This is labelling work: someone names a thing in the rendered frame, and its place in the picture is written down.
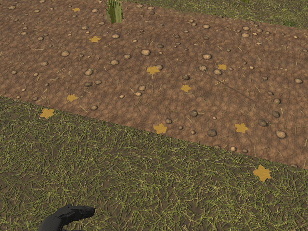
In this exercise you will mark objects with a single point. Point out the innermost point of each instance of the left robot hand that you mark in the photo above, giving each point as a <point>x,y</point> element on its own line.
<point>65,216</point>

